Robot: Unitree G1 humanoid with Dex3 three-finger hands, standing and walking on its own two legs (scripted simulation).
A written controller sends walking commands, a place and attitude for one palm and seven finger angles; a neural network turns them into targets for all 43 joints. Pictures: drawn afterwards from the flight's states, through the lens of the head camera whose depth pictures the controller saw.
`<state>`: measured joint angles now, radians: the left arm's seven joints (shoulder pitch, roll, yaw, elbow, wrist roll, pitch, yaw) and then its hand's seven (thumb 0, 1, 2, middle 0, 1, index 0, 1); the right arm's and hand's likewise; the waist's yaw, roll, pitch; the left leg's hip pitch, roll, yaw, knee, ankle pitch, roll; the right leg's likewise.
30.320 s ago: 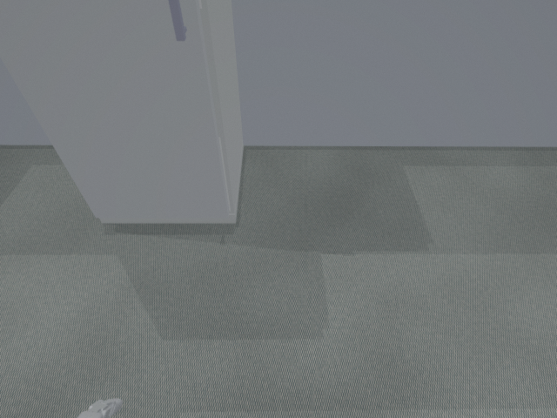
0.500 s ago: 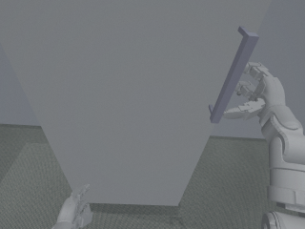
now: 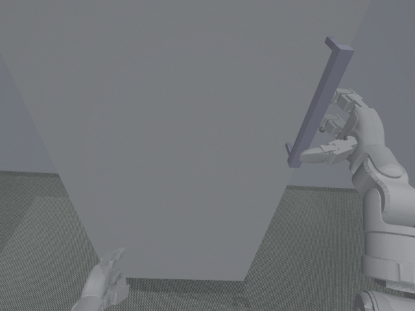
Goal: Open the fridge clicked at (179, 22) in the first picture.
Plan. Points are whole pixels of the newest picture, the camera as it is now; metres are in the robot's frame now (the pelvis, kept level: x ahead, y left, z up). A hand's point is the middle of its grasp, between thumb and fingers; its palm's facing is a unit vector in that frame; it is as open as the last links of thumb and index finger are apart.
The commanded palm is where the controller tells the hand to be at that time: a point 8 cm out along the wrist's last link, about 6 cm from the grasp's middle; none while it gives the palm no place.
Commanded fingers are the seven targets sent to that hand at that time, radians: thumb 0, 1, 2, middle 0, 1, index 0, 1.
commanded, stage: slide the fingers in behind the handle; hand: right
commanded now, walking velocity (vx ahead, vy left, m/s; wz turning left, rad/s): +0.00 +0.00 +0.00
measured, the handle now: (310, 109) +0.42 -0.15 +0.24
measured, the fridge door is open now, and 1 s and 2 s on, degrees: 0 0 0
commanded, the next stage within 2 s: grip the handle and tug to test in 0.80 s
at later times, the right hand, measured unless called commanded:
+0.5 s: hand (311, 127) +0.36 -0.14 +0.24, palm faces -0.01 +1.00 -0.02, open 14.0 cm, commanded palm +0.34 -0.19 +0.25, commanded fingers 0.00 0.50 -0.30 0.30 1.20 0.30 1.20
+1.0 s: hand (306, 124) +0.37 -0.13 +0.24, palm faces +0.00 +1.00 -0.03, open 13.9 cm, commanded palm +0.34 -0.18 +0.25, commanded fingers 0.00 0.22 -0.42 0.33 1.24 0.33 1.24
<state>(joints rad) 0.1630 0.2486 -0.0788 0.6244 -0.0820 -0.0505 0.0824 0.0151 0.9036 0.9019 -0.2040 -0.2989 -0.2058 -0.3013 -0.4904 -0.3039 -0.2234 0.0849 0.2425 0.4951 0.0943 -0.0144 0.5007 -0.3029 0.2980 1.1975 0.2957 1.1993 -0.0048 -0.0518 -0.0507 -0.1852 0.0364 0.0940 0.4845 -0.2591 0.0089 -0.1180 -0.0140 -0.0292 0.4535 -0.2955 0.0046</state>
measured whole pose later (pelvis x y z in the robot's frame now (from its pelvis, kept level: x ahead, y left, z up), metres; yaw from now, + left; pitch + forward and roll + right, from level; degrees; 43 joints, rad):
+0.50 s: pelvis +0.00 +0.00 +0.00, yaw +0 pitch -2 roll +0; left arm 0.17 0.24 -0.08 0.63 -0.08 -0.04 0.08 0.02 0.90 0.90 -0.20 -0.30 -0.21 -0.30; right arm -0.48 -0.26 -0.19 0.04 0.24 0.50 0.06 -0.01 0.50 -0.30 0.30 1.20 0.30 1.20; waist 0.00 -0.06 -0.05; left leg -0.18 0.03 0.09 0.49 -0.26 0.01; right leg -0.11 -0.02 -0.03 0.45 -0.30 0.01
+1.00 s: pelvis +0.00 +0.00 +0.00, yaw +0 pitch -2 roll +0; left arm 0.16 0.24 -0.08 0.63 -0.08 -0.03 0.07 0.01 0.90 0.90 -0.20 -0.30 -0.21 -0.30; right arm -0.51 -0.23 -0.16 0.03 0.22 0.51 0.02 -0.01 0.47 -0.31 0.30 1.20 0.29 1.20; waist -0.01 -0.06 -0.05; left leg -0.19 0.04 0.09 0.49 -0.26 0.01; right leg -0.12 -0.01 -0.03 0.45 -0.30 0.00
